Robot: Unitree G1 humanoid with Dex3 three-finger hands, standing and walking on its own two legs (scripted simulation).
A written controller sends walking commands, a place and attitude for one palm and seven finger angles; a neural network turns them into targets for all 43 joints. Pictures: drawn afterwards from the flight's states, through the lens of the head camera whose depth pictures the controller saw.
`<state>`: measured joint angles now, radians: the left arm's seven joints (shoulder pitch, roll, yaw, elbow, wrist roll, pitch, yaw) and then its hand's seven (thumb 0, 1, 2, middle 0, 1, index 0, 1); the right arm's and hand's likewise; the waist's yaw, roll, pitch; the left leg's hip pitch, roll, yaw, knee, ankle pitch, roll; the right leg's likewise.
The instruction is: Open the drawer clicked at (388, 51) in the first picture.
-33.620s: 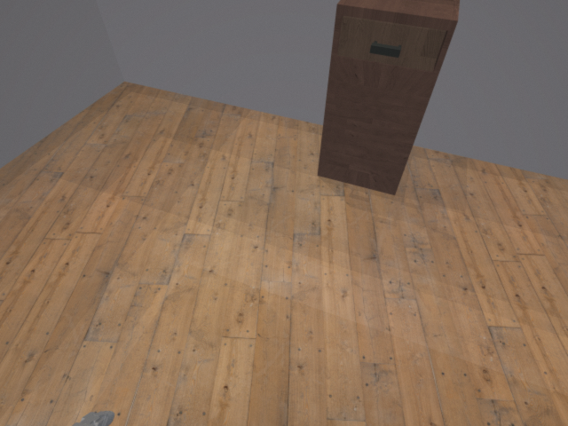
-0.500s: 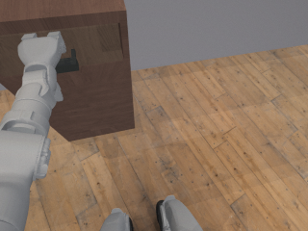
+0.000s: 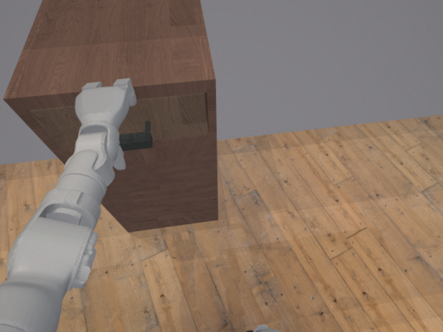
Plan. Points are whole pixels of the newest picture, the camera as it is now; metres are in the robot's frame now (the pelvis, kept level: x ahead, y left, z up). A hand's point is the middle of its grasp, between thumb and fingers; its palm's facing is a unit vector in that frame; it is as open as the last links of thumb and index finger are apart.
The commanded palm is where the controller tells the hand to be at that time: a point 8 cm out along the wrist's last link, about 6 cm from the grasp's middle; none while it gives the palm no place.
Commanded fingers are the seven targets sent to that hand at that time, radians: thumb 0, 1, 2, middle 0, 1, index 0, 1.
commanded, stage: lift the hand off the handle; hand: left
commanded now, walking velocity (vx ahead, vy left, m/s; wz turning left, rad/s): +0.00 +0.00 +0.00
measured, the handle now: (128, 134) +0.54 +0.19 -0.03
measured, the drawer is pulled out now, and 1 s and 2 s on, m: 0.00 0.00 0.00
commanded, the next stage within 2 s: draw the hand back to the body in 0.40 s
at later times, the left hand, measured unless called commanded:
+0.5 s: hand (106, 102) +0.49 +0.18 +0.12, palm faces -0.03 +0.01 -1.00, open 13.8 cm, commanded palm +0.48 +0.19 +0.17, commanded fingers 0.00 -0.50 0.30 -0.30 -1.20 -0.30 -1.20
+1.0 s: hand (72, 155) +0.39 +0.21 +0.12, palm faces +0.03 -0.02 -1.00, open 13.8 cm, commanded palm +0.35 +0.22 +0.18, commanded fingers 0.00 -0.50 0.30 -0.30 -1.20 -0.30 -1.20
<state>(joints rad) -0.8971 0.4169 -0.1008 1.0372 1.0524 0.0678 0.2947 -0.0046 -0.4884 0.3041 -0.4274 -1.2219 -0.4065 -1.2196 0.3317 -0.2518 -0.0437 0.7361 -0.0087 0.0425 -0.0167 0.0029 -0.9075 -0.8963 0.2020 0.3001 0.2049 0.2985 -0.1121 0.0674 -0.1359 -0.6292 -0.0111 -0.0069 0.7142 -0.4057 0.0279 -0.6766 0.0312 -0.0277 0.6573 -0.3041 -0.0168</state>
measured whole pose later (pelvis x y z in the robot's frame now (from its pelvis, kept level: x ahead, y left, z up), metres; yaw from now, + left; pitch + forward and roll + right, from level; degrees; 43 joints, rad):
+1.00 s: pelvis -0.01 -0.01 +0.02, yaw -1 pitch +6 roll +0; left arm -0.47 0.44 -0.13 0.50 0.98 0.10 0.10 0.00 -0.49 0.30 -0.32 -1.20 -0.32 -1.20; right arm 0.18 -0.26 -0.02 0.67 0.05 0.10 -0.05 0.01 -0.91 -0.90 0.20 0.30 0.20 0.30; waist 0.03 0.07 -0.09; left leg -0.27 -0.02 0.02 0.48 -0.31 0.02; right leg -0.36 0.03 0.01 0.50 -0.24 -0.03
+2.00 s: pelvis -0.02 -0.02 +0.03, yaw +1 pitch -4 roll -1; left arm 0.53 0.30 0.28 -0.45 -0.06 -0.14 0.10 0.00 0.75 0.84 -0.22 -0.39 -0.22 -0.40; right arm 0.19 -0.22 0.02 0.63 0.00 -0.16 -0.08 0.01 -0.91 -0.90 0.20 0.30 0.20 0.30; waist 0.08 0.07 0.01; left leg -0.10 0.01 -0.03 0.47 -0.30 0.00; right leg -0.14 0.05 -0.04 0.42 -0.21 -0.04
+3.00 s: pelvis -0.11 +0.00 +0.01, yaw +1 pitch +1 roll -2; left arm 0.59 0.32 0.34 -0.56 0.03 -0.19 0.19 0.01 0.89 0.90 -0.21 -0.30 -0.21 -0.31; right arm 0.29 -0.21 0.02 0.58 -0.05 -0.07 -0.08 0.01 -0.90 -0.90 0.21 0.30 0.21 0.30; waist -0.03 0.00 -0.07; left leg -0.44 0.00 -0.02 0.66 -0.24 0.03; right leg -0.45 0.04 -0.04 0.55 -0.18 -0.02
